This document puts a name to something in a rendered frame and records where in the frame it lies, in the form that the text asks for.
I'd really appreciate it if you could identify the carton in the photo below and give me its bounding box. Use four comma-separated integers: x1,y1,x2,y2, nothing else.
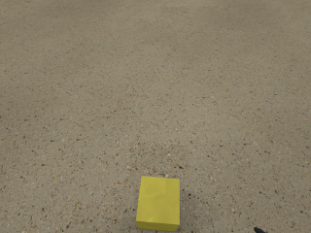
136,176,180,232

